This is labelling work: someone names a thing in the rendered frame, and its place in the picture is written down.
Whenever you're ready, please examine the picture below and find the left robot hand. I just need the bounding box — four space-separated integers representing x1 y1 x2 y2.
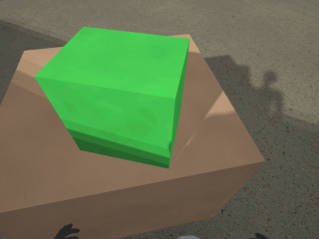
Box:
54 223 80 239

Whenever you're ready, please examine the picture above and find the carton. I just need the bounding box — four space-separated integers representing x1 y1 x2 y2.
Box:
34 27 190 168

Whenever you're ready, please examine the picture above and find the pedestal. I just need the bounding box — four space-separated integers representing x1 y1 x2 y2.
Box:
0 34 265 239

